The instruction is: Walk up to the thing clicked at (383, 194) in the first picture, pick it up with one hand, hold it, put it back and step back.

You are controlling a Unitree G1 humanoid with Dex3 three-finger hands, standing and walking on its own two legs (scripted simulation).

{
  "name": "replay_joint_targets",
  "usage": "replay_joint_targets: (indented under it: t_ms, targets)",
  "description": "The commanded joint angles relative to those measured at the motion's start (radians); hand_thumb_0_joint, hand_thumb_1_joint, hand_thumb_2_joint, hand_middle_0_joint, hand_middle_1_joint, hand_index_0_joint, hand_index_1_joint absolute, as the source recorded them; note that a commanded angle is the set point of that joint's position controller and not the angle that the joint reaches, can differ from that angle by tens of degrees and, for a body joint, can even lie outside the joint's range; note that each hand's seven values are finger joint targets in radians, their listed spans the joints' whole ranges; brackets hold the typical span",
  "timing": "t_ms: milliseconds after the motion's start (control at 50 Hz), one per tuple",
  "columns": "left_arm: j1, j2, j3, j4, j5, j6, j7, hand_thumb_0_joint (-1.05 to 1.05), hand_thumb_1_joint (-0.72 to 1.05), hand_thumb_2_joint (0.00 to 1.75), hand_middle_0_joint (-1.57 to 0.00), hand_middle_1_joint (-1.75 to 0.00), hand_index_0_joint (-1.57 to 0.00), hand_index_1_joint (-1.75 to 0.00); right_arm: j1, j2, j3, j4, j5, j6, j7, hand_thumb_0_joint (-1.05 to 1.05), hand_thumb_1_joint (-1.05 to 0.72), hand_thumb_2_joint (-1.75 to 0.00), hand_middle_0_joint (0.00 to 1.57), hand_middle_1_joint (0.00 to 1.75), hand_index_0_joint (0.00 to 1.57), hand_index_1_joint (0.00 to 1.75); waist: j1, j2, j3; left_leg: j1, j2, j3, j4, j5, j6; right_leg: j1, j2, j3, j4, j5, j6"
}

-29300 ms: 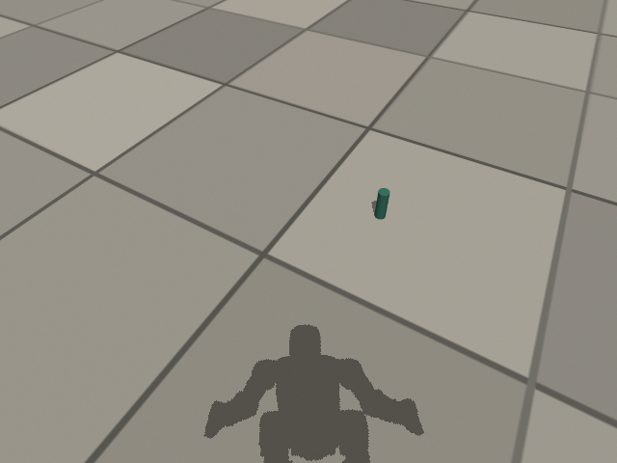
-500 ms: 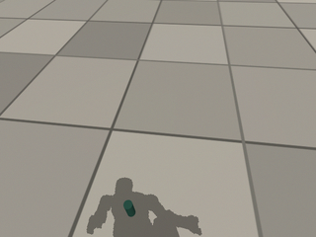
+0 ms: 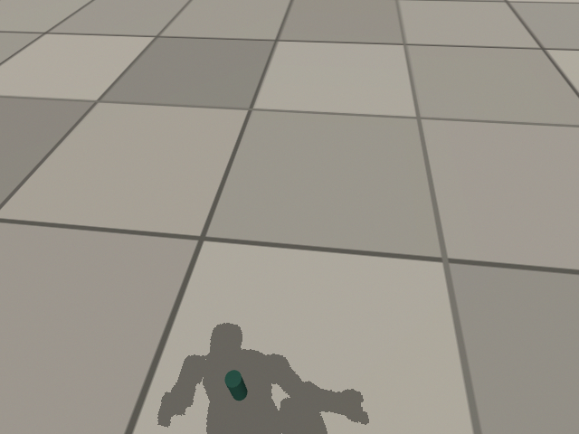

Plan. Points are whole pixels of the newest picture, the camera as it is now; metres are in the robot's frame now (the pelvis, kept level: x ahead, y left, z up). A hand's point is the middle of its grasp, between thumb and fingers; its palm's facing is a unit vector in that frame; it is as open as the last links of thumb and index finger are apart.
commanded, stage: stand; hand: left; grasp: from the side
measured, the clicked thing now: (236, 385) +0.39 +0.22 -0.71
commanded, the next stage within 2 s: step back in 0.40 s
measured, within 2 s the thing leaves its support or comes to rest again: neither
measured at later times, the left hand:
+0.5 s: hand out of the picture +0.08 +0.25 -0.16, palm faces +0.01 -0.94 -0.35, open 7.4 cm
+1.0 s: hand out of the picture +0.04 +0.30 -0.18, palm faces -0.09 -0.93 -0.36, open 7.4 cm
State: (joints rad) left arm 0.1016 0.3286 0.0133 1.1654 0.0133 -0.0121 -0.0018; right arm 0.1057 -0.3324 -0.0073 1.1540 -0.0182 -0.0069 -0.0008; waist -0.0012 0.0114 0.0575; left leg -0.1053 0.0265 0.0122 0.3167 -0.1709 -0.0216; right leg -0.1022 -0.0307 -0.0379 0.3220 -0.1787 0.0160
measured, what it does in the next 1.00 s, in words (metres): walks backwards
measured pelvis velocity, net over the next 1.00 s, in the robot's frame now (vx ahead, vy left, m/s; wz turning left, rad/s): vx -0.09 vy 0.04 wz -0.05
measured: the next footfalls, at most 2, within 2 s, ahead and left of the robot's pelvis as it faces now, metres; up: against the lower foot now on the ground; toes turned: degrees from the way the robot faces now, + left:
right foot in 1.14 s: -0.12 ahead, -0.10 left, +0.00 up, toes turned -2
left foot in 1.50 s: -0.19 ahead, +0.14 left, +0.00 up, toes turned -3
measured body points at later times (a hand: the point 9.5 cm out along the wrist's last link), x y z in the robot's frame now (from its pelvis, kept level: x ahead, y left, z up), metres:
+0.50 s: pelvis -0.01 +0.00 -0.01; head +0.03 +0.00 +0.44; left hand +0.08 +0.30 -0.14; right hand +0.08 -0.30 -0.14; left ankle +0.00 +0.13 -0.75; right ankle +0.00 -0.13 -0.75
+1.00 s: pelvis -0.09 +0.04 -0.02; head -0.01 +0.06 +0.42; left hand +0.04 +0.35 -0.16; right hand -0.02 -0.27 -0.13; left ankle -0.05 +0.14 -0.75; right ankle -0.14 -0.10 -0.68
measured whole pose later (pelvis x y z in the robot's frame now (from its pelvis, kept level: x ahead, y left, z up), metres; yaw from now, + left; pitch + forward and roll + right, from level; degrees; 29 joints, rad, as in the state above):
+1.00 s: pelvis -0.09 +0.04 -0.02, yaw -3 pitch -2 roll -1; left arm 0.10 0.39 0.07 0.88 0.01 0.06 0.02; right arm 0.14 -0.34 -0.05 0.88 -0.02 0.02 -0.02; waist -0.02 -0.04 0.21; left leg -0.32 0.00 0.03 0.61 -0.26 0.05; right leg -0.42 0.10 0.14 1.12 -0.52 0.01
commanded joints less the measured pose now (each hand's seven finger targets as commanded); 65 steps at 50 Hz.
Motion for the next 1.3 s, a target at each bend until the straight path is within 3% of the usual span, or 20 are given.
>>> replay_joint_targets:
  t_ms: [0,280,440,540,600,640,660,680,700,740,800,980,1060,1100,1120,1140,1160,1180,1220,1280]
  targets:
    - [-0.035,0.213,0.032,-0.053,0.001,-0.018,0.017,0.0,0.9,0.9,-0.2,-0.3,-0.2,-0.3,-0.029,-0.206,-0.031,-0.051,0.002,-0.024,-0.015,0.0,-0.9,-0.9,0.2,0.3,0.2,0.3,0.006,0.002,-0.089,0.008,0.107,-0.084,-0.05,0.151,0.028,0.02,-0.112,0.091,-0.042,0.147,-0.029]
    - [-0.03,0.22,0.031,-0.058,-0.001,-0.02,0.018,0.0,0.9,0.9,-0.2,-0.3,-0.2,-0.3,-0.036,-0.206,-0.031,-0.053,0.004,-0.017,-0.012,0.0,-0.9,-0.9,0.2,0.3,0.2,0.3,0.002,-0.023,-0.071,0.009,0.108,-0.085,-0.053,0.104,0.029,0.002,-0.108,0.09,-0.064,0.107,-0.025]
    - [-0.009,0.275,0.087,-0.14,-0.025,-0.002,0.027,0.0,0.9,0.9,-0.2,-0.3,-0.2,-0.3,-0.033,-0.249,-0.062,-0.119,0.025,0.013,-0.003,0.0,-0.9,-0.9,0.2,0.3,0.2,0.3,-0.009,-0.012,-0.08,-0.068,0.082,-0.076,0.14,0.326,0.076,-0.028,-0.103,0.093,0.101,0.355,-0.074]
    - [-0.044,0.3,0.099,-0.227,-0.009,0.015,0.024,0.0,0.9,0.9,-0.2,-0.3,-0.2,-0.3,-0.014,-0.235,-0.076,-0.178,0.023,0.037,0.002,0.0,-0.9,-0.9,0.2,0.3,0.2,0.3,-0.01,-0.093,-0.148,-0.097,-0.002,-0.037,0.349,0.129,0.073,-0.099,-0.205,0.198,0.096,0.315,-0.178]
    - [-0.123,0.337,0.111,-0.293,0.013,0.023,0.027,0.0,0.9,0.9,-0.2,-0.3,-0.2,-0.3,0.066,-0.225,-0.087,-0.201,0.015,0.058,0.014,0.0,-0.9,-0.9,0.2,0.3,0.2,0.3,-0.035,-0.233,-0.115,-0.118,-0.066,-0.047,0.589,-0.32,0.076,-0.237,-0.329,0.277,0.065,0.263,-0.274]
    - [-0.167,0.315,0.104,-0.322,0.014,0.026,0.029,0.0,0.9,0.9,-0.2,-0.3,-0.2,-0.3,0.122,-0.232,-0.093,-0.206,0.023,0.053,0.02,0.0,-0.9,-0.9,0.2,0.3,0.2,0.3,-0.063,-0.209,-0.109,-0.113,-0.038,-0.067,0.499,-0.266,0.082,-0.246,-0.278,0.209,0.156,0.252,-0.225]
    - [-0.166,0.298,0.097,-0.327,0.011,0.031,0.029,0.0,0.9,0.9,-0.2,-0.3,-0.2,-0.3,0.141,-0.234,-0.095,-0.203,0.018,0.044,0.019,0.0,-0.9,-0.9,0.2,0.3,0.2,0.3,-0.064,-0.169,-0.108,-0.108,-0.027,-0.048,0.367,-0.106,0.08,-0.23,-0.219,0.159,0.24,0.214,-0.176]
    - [-0.135,0.259,0.09,-0.335,0.003,0.041,0.029,0.0,0.9,0.9,-0.2,-0.3,-0.2,-0.3,0.127,-0.265,-0.102,-0.218,0.004,0.035,0.013,0.0,-0.9,-0.9,0.2,0.3,0.2,0.3,-0.055,-0.005,-0.092,-0.151,0.073,-0.166,0.153,0.177,0.094,-0.212,-0.097,0.085,0.401,0.081,-0.103]
    - [-0.113,0.205,0.083,-0.345,-0.011,0.051,0.032,0.0,0.9,0.9,-0.2,-0.3,-0.2,-0.3,0.1,-0.343,-0.118,-0.232,-0.016,0.024,0.008,0.0,-0.9,-0.9,0.2,0.3,0.2,0.3,-0.034,0.198,-0.063,-0.092,0.223,-0.416,0.058,0.424,0.145,-0.362,0.095,0.074,0.588,-0.263,-0.052]
    - [-0.049,0.213,0.086,-0.331,-0.008,0.064,0.05,0.0,0.9,0.9,-0.2,-0.3,-0.2,-0.3,0.081,-0.393,-0.129,-0.268,-0.013,0.014,-0.001,0.0,-0.9,-0.9,0.2,0.3,0.2,0.3,-0.031,0.178,-0.136,-0.049,0.315,-0.49,0.089,0.63,0.232,-0.383,0.155,0.251,0.807,-0.501,-0.049]
    - [0.015,0.243,0.087,-0.306,-0.013,0.061,0.053,0.0,0.9,0.9,-0.2,-0.3,-0.2,-0.3,-0.039,-0.306,-0.114,-0.314,-0.021,0.013,-0.026,0.0,-0.9,-0.9,0.2,0.3,0.2,0.3,0.033,0.141,-0.105,-0.022,0.225,-0.31,0.144,0.501,0.228,-0.438,0.133,0.263,0.912,-0.361,-0.042]
    - [0.006,0.231,0.109,-0.376,-0.001,0.046,0.029,0.0,0.9,0.9,-0.2,-0.3,-0.2,-0.3,0.106,-0.294,-0.119,-0.353,-0.006,0.008,-0.04,0.0,-0.9,-0.9,0.2,0.3,0.2,0.3,-0.049,0.12,-0.119,0.087,0.253,-0.276,0.185,0.481,0.293,-0.385,0.088,0.171,0.686,-0.36,0.01]
    - [0.086,0.22,0.116,-0.353,0.004,0.037,0.017,0.0,0.9,0.9,-0.2,-0.3,-0.2,-0.3,0.05,-0.31,-0.115,-0.381,-0.008,0.019,-0.032,0.0,-0.9,-0.9,0.2,0.3,0.2,0.3,-0.021,0.136,-0.156,-0.029,0.223,-0.241,0.21,0.309,0.248,-0.209,0.053,0.086,0.401,-0.279,-0.014]
    - [0.184,0.207,0.12,-0.315,0.01,0.033,0.013,0.0,0.9,0.9,-0.2,-0.3,-0.2,-0.3,0.008,-0.313,-0.113,-0.386,0.004,0.031,-0.026,0.0,-0.9,-0.9,0.2,0.3,0.2,0.3,0.033,0.126,-0.166,-0.145,0.19,-0.199,0.25,0.199,0.183,-0.051,0.055,0.046,0.171,-0.077,-0.05]
    - [0.2,0.24,0.128,-0.318,0.022,0.027,0.015,0.0,0.9,0.9,-0.2,-0.3,-0.2,-0.3,0.009,-0.287,-0.103,-0.388,0.011,0.033,-0.023,0.0,-0.9,-0.9,0.2,0.3,0.2,0.3,0.036,0.068,-0.15,-0.25,0.148,-0.178,0.284,0.073,0.129,0.0,0.006,0.134,0.135,-0.047,-0.078]
    - [0.171,0.322,0.149,-0.343,0.03,0.023,0.014,0.0,0.9,0.9,-0.2,-0.3,-0.2,-0.3,0.007,-0.239,-0.092,-0.4,0.017,0.034,-0.019,0.0,-0.9,-0.9,0.2,0.3,0.2,0.3,0.026,-0.144,-0.1,-0.424,-0.009,-0.105,0.454,-0.167,0.053,-0.01,-0.183,0.44,0.065,-0.04,-0.169]
    - [0.09,0.415,0.165,-0.379,0.023,0.026,0.012,0.0,0.9,0.9,-0.2,-0.3,-0.2,-0.3,-0.033,-0.235,-0.101,-0.395,0.016,0.041,-0.034,0.0,-0.9,-0.9,0.2,0.3,0.2,0.3,0.061,-0.311,-0.04,-0.39,-0.135,-0.091,0.732,-0.459,0.022,-0.239,-0.383,0.633,-0.031,0.002,-0.343]
    - [0.029,0.381,0.159,-0.419,0.027,0.016,0.018,0.0,0.9,0.9,-0.2,-0.3,-0.2,-0.3,-0.002,-0.266,-0.11,-0.377,0.012,0.046,-0.034,0.0,-0.9,-0.9,0.2,0.3,0.2,0.3,0.027,-0.24,0.005,-0.358,-0.111,-0.188,0.885,-0.442,0.017,-0.302,-0.392,0.637,-0.027,0.068,-0.354]
    - [-0.049,0.292,0.135,-0.432,0.015,0.014,0.028,0.0,0.9,0.9,-0.2,-0.3,-0.2,-0.3,0.076,-0.252,-0.1,-0.336,0.029,0.04,-0.03,0.0,-0.9,-0.9,0.2,0.3,0.2,0.3,-0.034,-0.122,0.006,-0.379,-0.157,-0.202,0.93,-0.324,0.019,-0.239,-0.227,0.355,0.071,0.267,-0.256]
    - [-0.018,0.253,0.131,-0.451,0.022,0.018,0.029,0.0,0.9,0.9,-0.2,-0.3,-0.2,-0.3,0.107,-0.247,-0.083,-0.333,0.023,0.029,-0.034,0.0,-0.9,-0.9,0.2,0.3,0.2,0.3,0.004,-0.138,-0.047,-0.391,-0.155,-0.153,0.87,-0.317,0.006,-0.101,-0.172,0.252,0.133,0.338,-0.223]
